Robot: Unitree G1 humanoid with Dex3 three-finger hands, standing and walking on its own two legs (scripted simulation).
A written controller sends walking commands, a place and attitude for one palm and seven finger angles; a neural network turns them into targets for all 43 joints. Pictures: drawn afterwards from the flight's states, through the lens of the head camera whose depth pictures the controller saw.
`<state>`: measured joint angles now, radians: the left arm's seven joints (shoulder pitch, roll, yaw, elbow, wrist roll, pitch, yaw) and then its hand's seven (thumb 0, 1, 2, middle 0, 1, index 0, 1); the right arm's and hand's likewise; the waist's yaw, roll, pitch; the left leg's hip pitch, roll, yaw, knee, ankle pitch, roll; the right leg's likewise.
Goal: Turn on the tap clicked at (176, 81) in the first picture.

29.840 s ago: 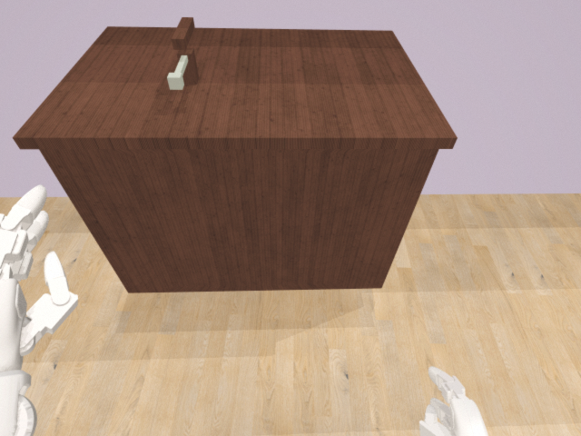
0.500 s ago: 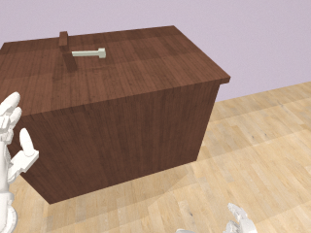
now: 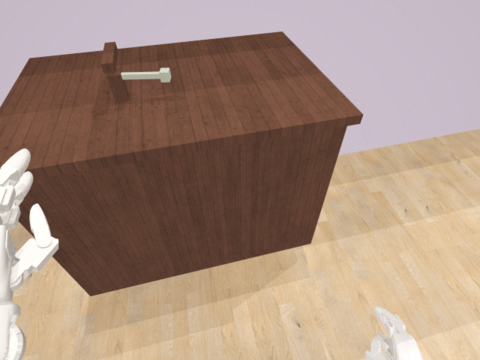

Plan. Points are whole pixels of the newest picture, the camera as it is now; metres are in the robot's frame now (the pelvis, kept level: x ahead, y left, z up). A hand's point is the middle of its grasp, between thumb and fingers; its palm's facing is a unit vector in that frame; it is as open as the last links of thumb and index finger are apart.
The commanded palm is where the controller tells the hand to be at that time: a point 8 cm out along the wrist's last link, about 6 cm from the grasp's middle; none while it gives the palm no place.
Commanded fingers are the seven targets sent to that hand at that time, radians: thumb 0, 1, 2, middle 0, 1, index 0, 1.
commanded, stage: stop stepping back and stand still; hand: left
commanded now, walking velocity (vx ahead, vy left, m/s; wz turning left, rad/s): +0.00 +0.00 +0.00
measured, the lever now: (165, 75) +0.78 +0.24 +0.11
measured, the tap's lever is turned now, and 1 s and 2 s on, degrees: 77 77 77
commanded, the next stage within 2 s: stand and check the lever's angle in 0.02 s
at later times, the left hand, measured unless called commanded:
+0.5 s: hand (53, 219) +0.25 +0.26 +0.17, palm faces +0.38 -0.85 -0.37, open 7.4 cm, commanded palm +0.20 +0.30 +0.19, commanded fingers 0.00 0.90 0.90 -0.20 -0.30 -0.20 -0.30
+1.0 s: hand (48, 223) +0.25 +0.27 +0.16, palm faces +0.38 -0.85 -0.37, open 7.4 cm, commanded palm +0.20 +0.31 +0.19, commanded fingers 0.00 0.90 0.90 -0.20 -0.30 -0.20 -0.30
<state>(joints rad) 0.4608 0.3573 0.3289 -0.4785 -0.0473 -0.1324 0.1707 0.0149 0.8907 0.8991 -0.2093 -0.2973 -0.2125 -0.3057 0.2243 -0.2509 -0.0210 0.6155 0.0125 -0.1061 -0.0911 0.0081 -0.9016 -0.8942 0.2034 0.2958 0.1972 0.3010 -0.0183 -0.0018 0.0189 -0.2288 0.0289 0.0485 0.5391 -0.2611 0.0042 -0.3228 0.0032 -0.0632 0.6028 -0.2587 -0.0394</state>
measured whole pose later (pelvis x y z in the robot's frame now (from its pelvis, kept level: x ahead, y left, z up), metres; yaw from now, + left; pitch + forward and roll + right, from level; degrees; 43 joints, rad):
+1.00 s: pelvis +0.03 +0.03 +0.01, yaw -1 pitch -1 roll +0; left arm 0.48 0.33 0.31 -0.45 -0.06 -0.11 0.16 0.02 0.89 0.90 -0.21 -0.30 -0.21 -0.31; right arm 0.19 -0.21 0.02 0.61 0.01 -0.06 -0.08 0.01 -0.90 -0.89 0.21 0.30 0.20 0.30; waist 0.00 0.03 0.02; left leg -0.17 0.01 0.05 0.46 -0.27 0.02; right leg -0.23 0.02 -0.03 0.44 -0.19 -0.02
